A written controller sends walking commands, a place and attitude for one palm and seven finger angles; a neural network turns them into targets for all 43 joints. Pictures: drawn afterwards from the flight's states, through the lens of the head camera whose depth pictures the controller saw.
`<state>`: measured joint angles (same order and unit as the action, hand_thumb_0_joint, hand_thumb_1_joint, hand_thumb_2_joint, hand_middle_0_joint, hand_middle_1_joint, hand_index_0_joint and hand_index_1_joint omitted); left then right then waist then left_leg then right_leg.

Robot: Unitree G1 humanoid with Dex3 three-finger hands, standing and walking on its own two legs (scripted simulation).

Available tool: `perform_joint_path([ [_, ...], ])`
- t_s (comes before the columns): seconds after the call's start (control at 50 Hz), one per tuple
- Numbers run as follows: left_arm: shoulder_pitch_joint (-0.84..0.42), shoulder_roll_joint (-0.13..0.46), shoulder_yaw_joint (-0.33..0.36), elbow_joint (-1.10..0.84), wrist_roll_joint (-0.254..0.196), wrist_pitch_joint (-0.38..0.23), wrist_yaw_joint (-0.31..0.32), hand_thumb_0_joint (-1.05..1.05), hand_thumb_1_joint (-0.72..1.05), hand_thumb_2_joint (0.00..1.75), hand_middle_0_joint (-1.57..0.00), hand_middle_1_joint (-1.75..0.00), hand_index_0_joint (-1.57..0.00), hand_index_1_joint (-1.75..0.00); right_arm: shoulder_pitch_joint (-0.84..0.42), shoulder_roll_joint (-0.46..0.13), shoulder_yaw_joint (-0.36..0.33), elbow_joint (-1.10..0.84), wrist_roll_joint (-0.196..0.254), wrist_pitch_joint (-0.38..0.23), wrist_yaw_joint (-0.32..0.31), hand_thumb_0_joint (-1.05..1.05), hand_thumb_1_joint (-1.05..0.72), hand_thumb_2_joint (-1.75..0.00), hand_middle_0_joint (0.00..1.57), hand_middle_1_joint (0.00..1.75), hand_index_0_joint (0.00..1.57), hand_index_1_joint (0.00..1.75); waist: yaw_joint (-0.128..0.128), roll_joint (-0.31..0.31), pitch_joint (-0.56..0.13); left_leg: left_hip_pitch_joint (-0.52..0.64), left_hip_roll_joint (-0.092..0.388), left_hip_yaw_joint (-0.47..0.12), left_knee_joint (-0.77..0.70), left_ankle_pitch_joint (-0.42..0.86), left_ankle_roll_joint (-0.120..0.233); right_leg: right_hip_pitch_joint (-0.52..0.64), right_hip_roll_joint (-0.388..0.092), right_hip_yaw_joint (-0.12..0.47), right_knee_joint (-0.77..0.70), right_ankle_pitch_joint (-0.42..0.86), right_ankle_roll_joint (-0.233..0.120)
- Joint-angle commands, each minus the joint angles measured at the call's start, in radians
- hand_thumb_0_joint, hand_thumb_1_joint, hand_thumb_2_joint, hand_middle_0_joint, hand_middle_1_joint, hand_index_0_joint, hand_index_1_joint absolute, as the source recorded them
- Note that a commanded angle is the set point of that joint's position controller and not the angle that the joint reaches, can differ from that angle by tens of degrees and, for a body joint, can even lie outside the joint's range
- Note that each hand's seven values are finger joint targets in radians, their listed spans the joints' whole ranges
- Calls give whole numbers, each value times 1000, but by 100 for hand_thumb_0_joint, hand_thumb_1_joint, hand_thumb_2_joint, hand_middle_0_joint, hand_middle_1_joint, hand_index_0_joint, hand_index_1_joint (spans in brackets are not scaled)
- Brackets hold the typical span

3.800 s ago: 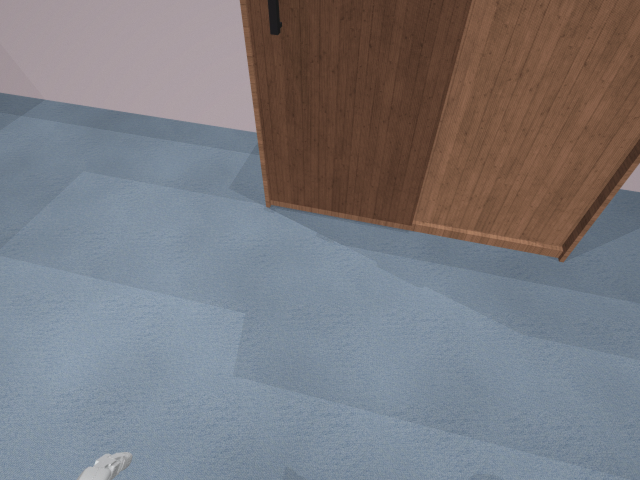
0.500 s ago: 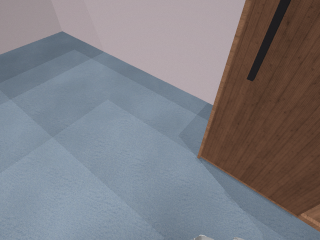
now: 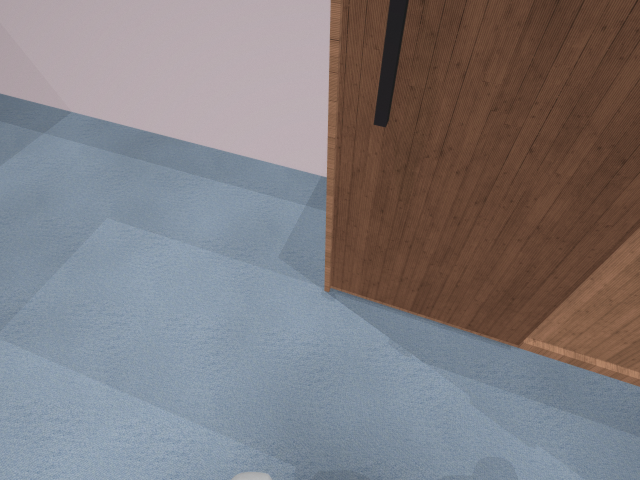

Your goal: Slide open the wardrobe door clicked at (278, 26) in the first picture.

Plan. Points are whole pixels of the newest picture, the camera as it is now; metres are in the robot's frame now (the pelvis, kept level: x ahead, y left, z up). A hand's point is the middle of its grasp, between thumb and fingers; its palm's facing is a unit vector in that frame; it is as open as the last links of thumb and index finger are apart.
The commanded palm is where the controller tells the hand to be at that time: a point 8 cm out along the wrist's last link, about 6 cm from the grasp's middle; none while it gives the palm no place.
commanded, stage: turn to face it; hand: left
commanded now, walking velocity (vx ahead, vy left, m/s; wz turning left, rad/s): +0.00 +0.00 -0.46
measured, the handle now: (396, 34) +0.75 -0.06 +0.18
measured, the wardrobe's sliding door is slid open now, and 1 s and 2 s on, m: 0.00 0.00 0.00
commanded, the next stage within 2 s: take the last steps up to it in 0.34 s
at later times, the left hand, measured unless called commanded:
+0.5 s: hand out of the picture +0.13 +0.18 -0.16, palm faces -0.24 -0.94 -0.25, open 7.4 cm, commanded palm none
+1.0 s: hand out of the picture +0.08 +0.20 -0.19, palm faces -0.22 -0.96 -0.15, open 7.4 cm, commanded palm none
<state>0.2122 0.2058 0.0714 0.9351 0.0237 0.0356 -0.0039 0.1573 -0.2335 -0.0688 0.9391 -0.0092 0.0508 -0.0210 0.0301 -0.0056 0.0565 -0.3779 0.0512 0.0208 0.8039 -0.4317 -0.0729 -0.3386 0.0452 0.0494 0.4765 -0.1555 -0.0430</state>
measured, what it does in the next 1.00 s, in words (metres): steps on the spot, turning right: left foot, then right foot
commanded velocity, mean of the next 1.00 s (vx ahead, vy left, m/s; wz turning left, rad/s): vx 0.17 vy -0.01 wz -0.17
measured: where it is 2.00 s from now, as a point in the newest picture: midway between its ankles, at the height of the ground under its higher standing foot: (350, 470)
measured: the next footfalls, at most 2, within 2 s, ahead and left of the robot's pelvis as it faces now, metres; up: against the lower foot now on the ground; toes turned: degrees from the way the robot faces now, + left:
left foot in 0.08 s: +0.04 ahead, +0.14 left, +0.00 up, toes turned -1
right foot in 0.48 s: -0.02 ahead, -0.10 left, +0.00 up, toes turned -18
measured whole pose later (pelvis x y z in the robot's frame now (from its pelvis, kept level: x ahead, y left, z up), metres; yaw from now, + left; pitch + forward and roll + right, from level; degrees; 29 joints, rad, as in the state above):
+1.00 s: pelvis +0.08 +0.01 -0.01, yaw -18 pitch -1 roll -1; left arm 0.39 0.17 0.05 1.14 0.02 0.00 0.00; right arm 0.23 -0.17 -0.04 1.01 -0.03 -0.05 0.00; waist 0.03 -0.03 0.01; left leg -0.29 0.06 0.15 0.59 -0.28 0.03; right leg -0.23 -0.02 -0.03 0.86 -0.49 -0.03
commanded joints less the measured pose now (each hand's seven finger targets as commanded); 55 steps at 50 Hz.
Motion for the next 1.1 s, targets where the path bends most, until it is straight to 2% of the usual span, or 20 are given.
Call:
perform_joint_path([
  [0.0, -32, 212, 58, -80, -1, -2, 12, 0, 90, 90, -20, -30, -20, -30, 96, -60, -7, -62, 7, -39, -14, 0, -90, -90, 20, 30, 20, 30, -35, -152, -140, 105, -26, 10, -225, 61, 17, 94, -228, 322, -113, 116, -107],
  [0.04, -63, 165, 45, -100, -15, 6, 7, 0, 90, 90, -20, -30, -20, -30, 178, -105, -12, -40, 5, -55, -24, 0, -90, -90, 20, 30, 20, 30, -77, -33, -147, 336, 51, -54, -462, 158, 52, -95, -115, 235, 1, -51, -15],
  [0.06, -49, 100, 35, -120, -25, 8, -3, 0, 90, 90, -20, -30, -20, -30, 152, -198, -28, -62, -10, -58, -24, 0, -90, -90, 20, 30, 20, 30, -70, 266, -110, 368, 300, -331, -597, 93, 122, -279, 20, 90, 225, -272, 45],
  [0.08, -73, 126, 36, -125, -9, 8, -5, 0, 90, 90, -20, -30, -20, -30, 112, -222, -28, -91, -8, -50, -21, 0, -90, -90, 20, 30, 20, 30, -66, 293, -55, 236, 415, -395, -616, 140, 193, -273, -4, 9, 427, -381, 73],
  [0.12, -25, 152, 57, -83, 9, 19, -12, 0, 90, 90, -20, -30, -20, -30, -1, -144, -7, -112, -17, -55, -22, 0, -90, -90, 20, 30, 20, 30, -10, 194, -12, 106, 317, -249, -604, 195, 202, -216, -34, 31, 637, -287, 91],
  [0.18, 3, 117, 45, -63, 3, 21, -22, 0, 90, 90, -20, -30, -20, -30, -2, -110, 6, -108, -14, -61, -25, 0, -90, -90, 20, 30, 20, 30, 0, 151, -5, 162, 214, -59, -532, 413, 177, -230, -46, -20, 705, -210, 103],
  [0.38, -87, 60, 2, -85, -9, 2, -8, 0, 90, 90, -20, -30, -20, -30, 177, -155, -28, -5, -18, -52, -10, 0, -90, -90, 20, 30, 20, 30, -79, 219, -100, 355, 271, -12, -376, 787, 207, -36, -57, -127, 190, -282, 81],
  [0.44, 50, 108, 13, -29, -4, -19, -1, 0, 90, 90, -20, -30, -20, -30, 151, -132, -24, 0, -4, -49, -2, 0, -90, -90, 20, 30, 20, 30, -14, 95, -162, 199, 209, 69, -231, 497, 106, 264, -103, -86, -125, 39, 54],
  [0.46, 98, 202, 29, -10, 7, -31, 9, 0, 90, 90, -20, -30, -20, -30, 151, -60, -8, -21, 4, -49, 2, 0, -90, -90, 20, 30, 20, 30, 4, -171, -187, -54, 114, 159, -60, 104, 45, 459, -318, 156, -180, 163, -17],
  [0.48, 144, 246, 36, 9, -3, -30, 16, 0, 90, 90, -20, -30, -20, -30, 58, -38, 6, -59, -6, -40, 2, 0, -90, -90, 20, 30, 20, 30, 48, -273, -142, -195, 40, 120, 107, -216, 18, 410, -445, 307, -195, 222, -124],
  [0.5, 142, 230, 33, 6, -6, -25, 21, 0, 90, 90, -20, -30, -20, -30, 35, -52, 3, -58, -11, -33, 0, 0, -90, -90, 20, 30, 20, 30, 55, -191, -95, -232, 47, 35, 218, -189, 30, 352, -433, 271, -219, 26, -176],
  [0.52, 103, 195, 35, 6, -4, -32, 25, 0, 90, 90, -20, -30, -20, -30, 29, -59, 0, -44, -17, -30, 6, 0, -90, -90, 20, 30, 20, 30, 37, -268, -32, -270, 66, 1, 263, -121, 38, 278, -378, 270, -271, -135, -158],
  [0.54, 76, 159, 26, 8, -7, -37, 23, 0, 90, 90, -20, -30, -20, -30, 27, -67, -4, -28, -20, -32, 13, 0, -90, -90, 20, 30, 20, 30, 18, -212, 16, -274, 71, 2, 297, -38, 35, 239, -342, 248, -294, -236, -140],
  [0.62, 66, 105, 4, 20, -6, -73, 18, 0, 90, 90, -20, -30, -20, -30, 101, -38, -6, 24, -27, -46, 29, 0, -90, -90, 20, 30, 20, 30, -32, -118, 17, -199, 72, 39, 232, 119, 11, 196, -269, 109, -284, -95, -109],
  [0.8, 157, 130, 7, 102, 5, -90, 15, 0, 90, 90, -20, -30, -20, -30, 7, -9, 4, 0, -13, -79, 40, 0, -90, -90, 20, 30, 20, 30, 0, -119, 48, -95, 54, 64, -100, 88, 33, 210, -309, 148, -275, -118, -147],
  [0.88, 133, 98, 3, 118, -7, -84, 9, 0, 90, 90, -20, -30, -20, -30, 220, -47, 0, 79, -12, -108, 23, 0, -90, -90, 20, 30, 20, 30, -94, 43, -13, 320, 23, 86, -350, 200, 47, 24, -190, 37, -27, -123, -68],
  [0.92, 138, 15, -15, 79, -13, -81, 0, 0, 90, 90, -20, -30, -20, -30, 404, -202, -31, 116, -25, -108, 7, 0, -90, -90, 20, 30, 20, 30, -139, 395, -68, 466, 404, -427, -611, -28, 193, -256, -22, -135, 487, -421, 15],
  [0.94, 86, 42, -9, 61, -3, -78, 1, 0, 90, 90, -20, -30, -20, -30, 379, -191, -25, 107, -24, -97, 3, 0, -90, -90, 20, 30, 20, 30, -139, 246, -8, 379, 435, -460, -649, -130, 240, -291, -68, -67, 609, -412, 2],
  [1.0, 70, 30, -3, 96, 8, -69, -14, 0, 90, 90, -20, -30, -20, -30, 230, -60, 12, 79, -18, -113, -3, 0, -90, -90, 20, 30, 20, 30, -71, 112, 86, 177, 316, -248, -675, -27, 191, -265, -149, -40, 686, -206, 16],
  [1.08, 115, -11, -6, 115, 6, -53, -14, 0, 90, 90, -20, -30, -20, -30, 241, -23, 14, 101, -10, -133, -10, 0, -90, -90, 20, 30, 20, 30, -34, 86, 29, 223, 240, -58, -649, 284, 185, -226, -154, -76, 602, -89, 48],
])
